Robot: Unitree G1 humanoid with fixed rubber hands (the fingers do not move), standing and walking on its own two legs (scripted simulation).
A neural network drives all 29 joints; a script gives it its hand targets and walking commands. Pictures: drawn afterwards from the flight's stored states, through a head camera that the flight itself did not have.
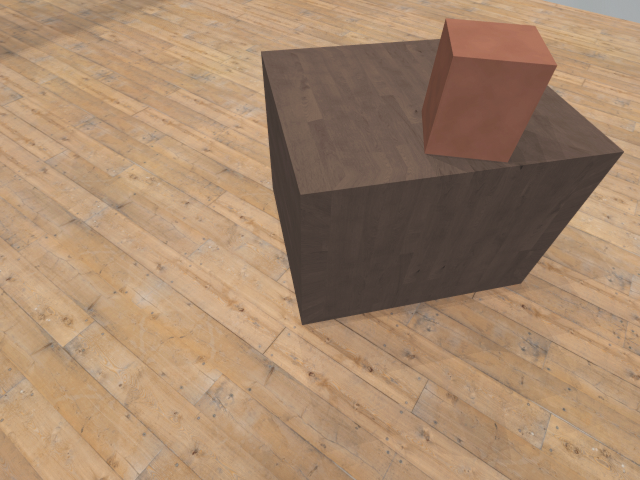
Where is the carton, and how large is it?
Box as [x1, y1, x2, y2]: [422, 18, 556, 161]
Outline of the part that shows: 446,18 422,108 424,152 442,155 507,161 540,98 556,64 535,26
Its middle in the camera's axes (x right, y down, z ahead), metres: +0.39 -0.36 +0.95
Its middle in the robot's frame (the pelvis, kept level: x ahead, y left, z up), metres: +0.94 -0.39 -0.01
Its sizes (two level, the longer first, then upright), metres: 0.210 0.200 0.250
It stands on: a pedestal, 0.64 m high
